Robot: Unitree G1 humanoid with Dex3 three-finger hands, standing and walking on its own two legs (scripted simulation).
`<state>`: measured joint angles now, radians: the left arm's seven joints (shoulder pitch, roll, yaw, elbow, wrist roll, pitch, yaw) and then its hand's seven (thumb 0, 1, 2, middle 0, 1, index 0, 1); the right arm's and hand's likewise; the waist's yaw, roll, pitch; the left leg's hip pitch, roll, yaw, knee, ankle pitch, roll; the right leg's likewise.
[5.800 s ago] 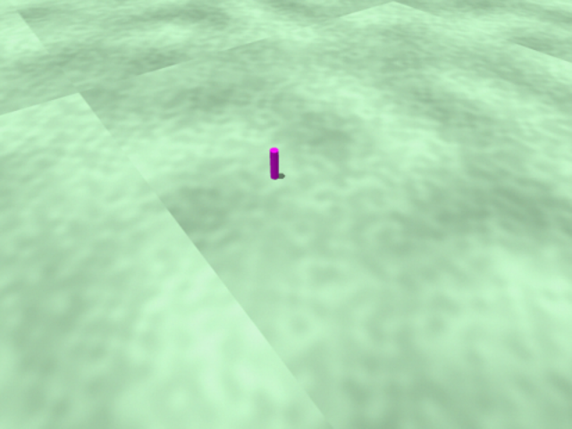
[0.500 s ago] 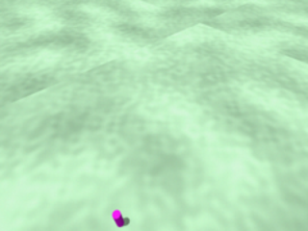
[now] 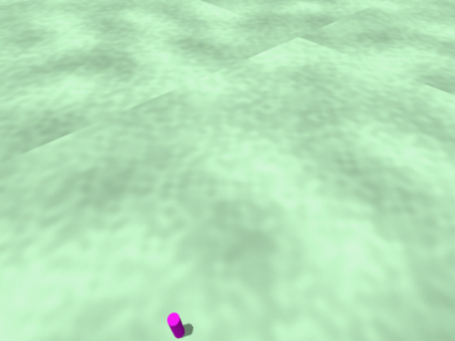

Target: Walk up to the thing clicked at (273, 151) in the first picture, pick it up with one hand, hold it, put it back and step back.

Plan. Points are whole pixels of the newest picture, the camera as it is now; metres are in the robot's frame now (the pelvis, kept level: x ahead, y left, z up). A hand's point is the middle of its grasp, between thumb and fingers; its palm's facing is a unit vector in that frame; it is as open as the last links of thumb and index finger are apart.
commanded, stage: stand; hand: left
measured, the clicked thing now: (176, 326) +0.35 +0.20 -0.70
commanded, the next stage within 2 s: go down in 1.96 s
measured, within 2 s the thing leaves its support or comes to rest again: neither
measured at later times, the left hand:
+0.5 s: hand out of the picture +0.08 +0.24 -0.16, palm faces -0.03 -0.94 -0.34, open 7.4 cm
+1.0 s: hand out of the picture +0.08 +0.24 -0.15, palm faces -0.03 -0.94 -0.34, open 7.4 cm
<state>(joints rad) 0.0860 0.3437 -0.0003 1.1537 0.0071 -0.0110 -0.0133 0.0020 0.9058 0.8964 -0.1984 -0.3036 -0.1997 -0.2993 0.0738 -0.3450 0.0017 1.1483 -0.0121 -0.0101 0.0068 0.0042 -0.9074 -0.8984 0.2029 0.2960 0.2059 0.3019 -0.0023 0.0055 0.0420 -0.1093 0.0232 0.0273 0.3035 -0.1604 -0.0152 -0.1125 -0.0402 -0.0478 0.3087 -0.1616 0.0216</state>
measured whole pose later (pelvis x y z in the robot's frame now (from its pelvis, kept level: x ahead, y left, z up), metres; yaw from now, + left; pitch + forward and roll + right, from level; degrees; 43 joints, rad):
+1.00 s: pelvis +0.00 -0.01 +0.00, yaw +0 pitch -2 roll +0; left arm 0.10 0.35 0.00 1.14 0.01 -0.01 -0.01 0.00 0.90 0.90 -0.20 -0.30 -0.20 -0.30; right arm 0.11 -0.35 0.01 1.14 -0.01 -0.01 0.01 0.00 -0.91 -0.90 0.20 0.30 0.21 0.30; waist 0.00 0.01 0.04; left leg -0.10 0.04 0.02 0.30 -0.16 -0.03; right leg -0.11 -0.02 -0.05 0.32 -0.17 0.00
